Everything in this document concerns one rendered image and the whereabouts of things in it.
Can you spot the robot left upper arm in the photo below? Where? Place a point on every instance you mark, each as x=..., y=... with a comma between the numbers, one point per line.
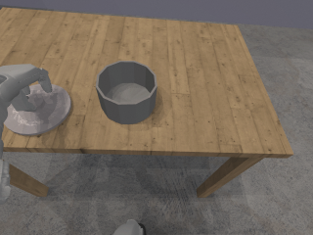
x=5, y=178

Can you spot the robot left shin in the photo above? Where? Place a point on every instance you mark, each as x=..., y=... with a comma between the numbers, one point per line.
x=132, y=221

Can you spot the knob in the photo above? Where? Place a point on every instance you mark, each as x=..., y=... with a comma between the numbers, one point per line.
x=37, y=101

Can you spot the pot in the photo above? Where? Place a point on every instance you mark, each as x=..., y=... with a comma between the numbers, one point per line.
x=127, y=91

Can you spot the left robot hand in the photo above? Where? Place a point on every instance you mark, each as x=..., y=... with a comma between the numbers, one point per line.
x=26, y=74

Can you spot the robot left forearm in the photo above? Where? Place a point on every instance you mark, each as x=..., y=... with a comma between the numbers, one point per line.
x=9, y=89

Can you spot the left robot thigh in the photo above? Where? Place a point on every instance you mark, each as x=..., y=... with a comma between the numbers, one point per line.
x=129, y=229

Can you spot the lid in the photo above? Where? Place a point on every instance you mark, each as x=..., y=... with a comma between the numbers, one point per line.
x=56, y=109

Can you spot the table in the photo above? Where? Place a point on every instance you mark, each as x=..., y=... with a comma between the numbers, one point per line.
x=210, y=99

